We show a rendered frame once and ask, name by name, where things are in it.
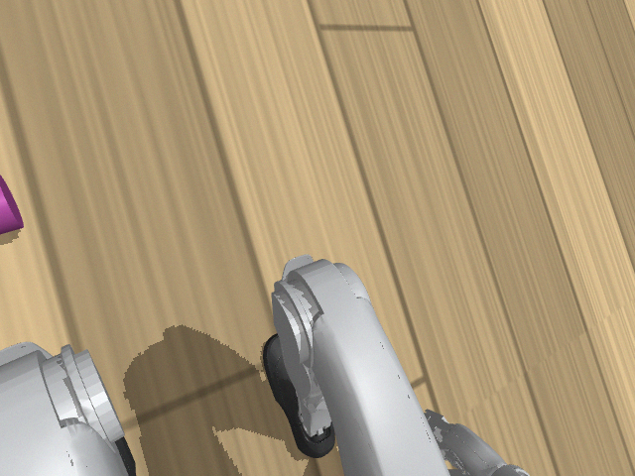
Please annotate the right robot foot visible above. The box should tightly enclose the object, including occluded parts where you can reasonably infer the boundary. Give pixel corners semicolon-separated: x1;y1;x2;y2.
263;333;335;458

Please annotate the bottle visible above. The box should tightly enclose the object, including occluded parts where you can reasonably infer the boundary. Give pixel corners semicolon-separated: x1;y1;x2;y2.
0;175;24;234

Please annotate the left robot foot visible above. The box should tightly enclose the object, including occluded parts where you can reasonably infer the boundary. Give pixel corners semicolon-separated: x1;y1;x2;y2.
115;436;136;476

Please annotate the right robot hand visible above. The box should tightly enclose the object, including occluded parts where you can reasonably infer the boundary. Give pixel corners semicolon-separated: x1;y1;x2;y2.
424;410;508;476

